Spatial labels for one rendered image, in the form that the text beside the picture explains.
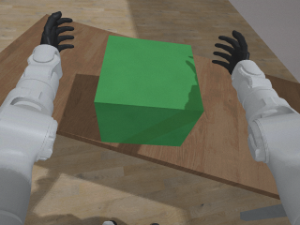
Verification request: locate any robot left forearm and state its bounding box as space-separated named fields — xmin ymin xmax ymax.
xmin=0 ymin=44 xmax=63 ymax=121

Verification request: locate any left robot upper arm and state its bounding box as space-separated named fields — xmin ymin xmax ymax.
xmin=0 ymin=104 xmax=58 ymax=225

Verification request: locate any carton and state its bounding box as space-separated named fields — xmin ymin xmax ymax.
xmin=94 ymin=35 xmax=204 ymax=147

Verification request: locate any left robot hand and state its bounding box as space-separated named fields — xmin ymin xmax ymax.
xmin=40 ymin=11 xmax=74 ymax=52

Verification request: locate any robot right forearm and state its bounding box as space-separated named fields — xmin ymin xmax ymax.
xmin=231 ymin=60 xmax=300 ymax=124

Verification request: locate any right robot hand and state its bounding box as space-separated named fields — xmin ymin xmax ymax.
xmin=212 ymin=30 xmax=250 ymax=75

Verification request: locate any right robot upper arm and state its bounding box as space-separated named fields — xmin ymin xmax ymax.
xmin=247 ymin=112 xmax=300 ymax=225

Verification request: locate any table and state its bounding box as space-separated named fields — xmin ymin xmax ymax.
xmin=0 ymin=14 xmax=300 ymax=221

